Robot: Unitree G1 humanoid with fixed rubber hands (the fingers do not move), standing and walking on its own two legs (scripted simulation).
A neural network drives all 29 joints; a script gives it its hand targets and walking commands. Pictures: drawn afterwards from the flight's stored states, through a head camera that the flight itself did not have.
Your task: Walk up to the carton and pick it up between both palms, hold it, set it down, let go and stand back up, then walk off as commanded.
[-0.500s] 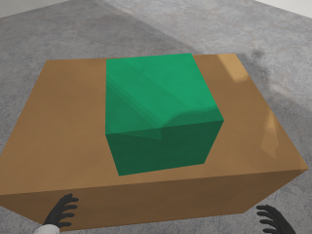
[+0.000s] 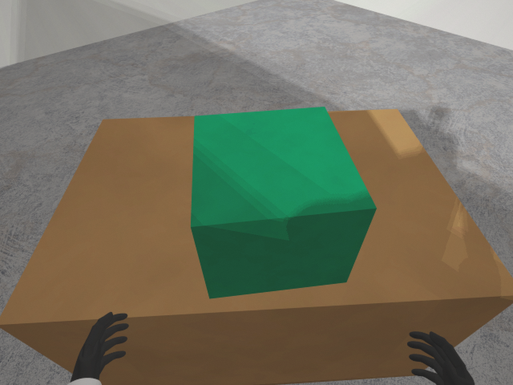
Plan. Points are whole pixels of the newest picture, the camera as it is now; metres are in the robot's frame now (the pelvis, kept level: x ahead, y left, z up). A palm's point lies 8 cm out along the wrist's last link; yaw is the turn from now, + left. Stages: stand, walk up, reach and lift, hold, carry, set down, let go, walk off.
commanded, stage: reach and lift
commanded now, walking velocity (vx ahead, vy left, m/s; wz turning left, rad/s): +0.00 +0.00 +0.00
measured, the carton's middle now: (269, 198) +0.50 +0.02 -0.02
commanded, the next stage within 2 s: none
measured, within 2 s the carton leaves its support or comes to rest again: neither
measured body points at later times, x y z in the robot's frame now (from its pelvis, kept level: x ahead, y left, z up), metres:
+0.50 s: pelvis +0.01 +0.00 +0.00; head +0.01 +0.00 +0.45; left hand +0.19 +0.26 -0.02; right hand +0.21 -0.27 -0.03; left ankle +0.03 +0.11 -0.73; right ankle +0.03 -0.14 -0.73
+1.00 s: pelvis +0.02 +0.00 +0.00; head +0.01 +0.00 +0.45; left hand +0.26 +0.25 +0.01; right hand +0.30 -0.26 +0.01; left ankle +0.03 +0.11 -0.73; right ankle +0.03 -0.14 -0.73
